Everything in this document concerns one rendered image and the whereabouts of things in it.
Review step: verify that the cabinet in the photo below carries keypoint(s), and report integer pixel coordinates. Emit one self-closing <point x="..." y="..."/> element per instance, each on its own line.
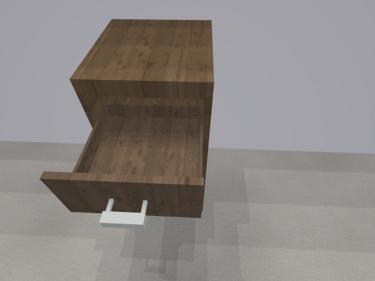
<point x="149" y="61"/>

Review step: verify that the handle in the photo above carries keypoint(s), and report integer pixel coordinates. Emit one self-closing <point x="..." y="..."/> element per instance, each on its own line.
<point x="114" y="219"/>

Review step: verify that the drawer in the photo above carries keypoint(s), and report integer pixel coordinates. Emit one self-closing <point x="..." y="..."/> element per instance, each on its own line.
<point x="138" y="152"/>

